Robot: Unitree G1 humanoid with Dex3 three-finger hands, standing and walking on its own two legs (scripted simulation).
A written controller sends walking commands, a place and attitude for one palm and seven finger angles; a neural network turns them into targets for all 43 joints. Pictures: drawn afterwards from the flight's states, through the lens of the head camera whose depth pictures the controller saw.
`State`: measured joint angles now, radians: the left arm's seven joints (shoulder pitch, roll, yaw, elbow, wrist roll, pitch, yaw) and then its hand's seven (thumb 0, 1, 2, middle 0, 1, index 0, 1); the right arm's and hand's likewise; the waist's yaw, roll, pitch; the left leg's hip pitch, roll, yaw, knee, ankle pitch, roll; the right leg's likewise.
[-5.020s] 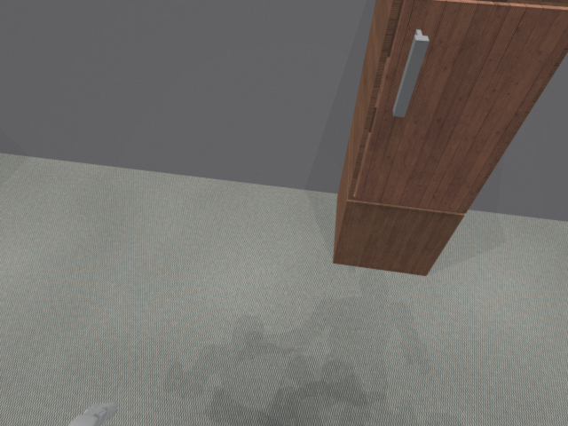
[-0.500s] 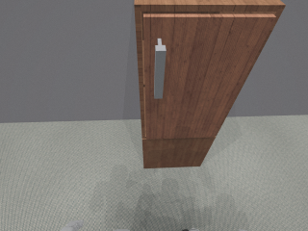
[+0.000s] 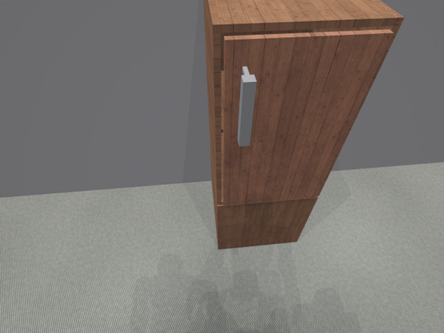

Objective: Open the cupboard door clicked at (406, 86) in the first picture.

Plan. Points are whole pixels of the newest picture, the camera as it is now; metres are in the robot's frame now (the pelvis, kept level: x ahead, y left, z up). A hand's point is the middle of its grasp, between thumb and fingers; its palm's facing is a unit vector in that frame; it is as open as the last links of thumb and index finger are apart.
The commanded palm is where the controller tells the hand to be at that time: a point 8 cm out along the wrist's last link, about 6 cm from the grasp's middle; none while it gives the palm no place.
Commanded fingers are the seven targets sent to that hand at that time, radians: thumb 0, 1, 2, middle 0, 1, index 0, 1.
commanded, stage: come to a stop and stand still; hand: left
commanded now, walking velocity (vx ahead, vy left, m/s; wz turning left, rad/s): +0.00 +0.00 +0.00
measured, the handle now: (244, 107) +0.57 -0.02 +0.10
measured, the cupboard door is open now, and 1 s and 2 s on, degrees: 0 0 0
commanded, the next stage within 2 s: look again from close up in 0.34 s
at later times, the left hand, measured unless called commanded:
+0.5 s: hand out of the picture -0.07 +0.13 -0.18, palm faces +0.01 -0.99 -0.14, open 7.4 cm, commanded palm none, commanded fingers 0.00 0.90 0.90 -0.20 -0.30 -0.20 -0.30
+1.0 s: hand out of the picture -0.01 +0.15 -0.18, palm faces +0.01 -0.98 -0.17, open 7.4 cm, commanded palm none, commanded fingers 0.00 0.90 0.90 -0.20 -0.30 -0.20 -0.30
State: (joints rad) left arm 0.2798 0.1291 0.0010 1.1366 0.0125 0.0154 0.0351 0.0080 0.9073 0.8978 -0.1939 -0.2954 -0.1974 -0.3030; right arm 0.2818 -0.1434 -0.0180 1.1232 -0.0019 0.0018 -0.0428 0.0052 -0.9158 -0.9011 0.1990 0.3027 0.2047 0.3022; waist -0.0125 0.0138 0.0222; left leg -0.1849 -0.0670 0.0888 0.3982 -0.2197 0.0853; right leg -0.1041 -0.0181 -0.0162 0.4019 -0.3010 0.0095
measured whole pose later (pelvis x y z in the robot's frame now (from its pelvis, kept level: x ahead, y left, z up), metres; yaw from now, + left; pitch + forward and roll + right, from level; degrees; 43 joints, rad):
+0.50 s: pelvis -0.03 -0.01 +0.00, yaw +1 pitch +0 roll -1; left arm 0.34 0.10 -0.02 1.15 0.02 -0.02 0.05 0.01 0.91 0.90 -0.20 -0.30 -0.20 -0.30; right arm 0.32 -0.13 0.00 1.14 -0.01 0.00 -0.02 0.00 -0.91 -0.90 0.20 0.30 0.20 0.30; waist -0.01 0.00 0.04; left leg -0.24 -0.04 0.07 0.43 -0.19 0.07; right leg -0.15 0.00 -0.04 0.41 -0.26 -0.01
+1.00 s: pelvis -0.01 -0.01 +0.00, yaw +0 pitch -1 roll +0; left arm 0.32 0.15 -0.02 1.08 0.02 -0.02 0.04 0.01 0.91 0.90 -0.19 -0.30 -0.20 -0.30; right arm 0.28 -0.16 0.02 1.09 -0.02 -0.03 -0.03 0.01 -0.92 -0.90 0.20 0.30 0.20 0.30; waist 0.00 -0.02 -0.01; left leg -0.23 -0.05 0.09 0.47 -0.24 0.08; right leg -0.15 0.00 -0.02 0.48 -0.32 -0.01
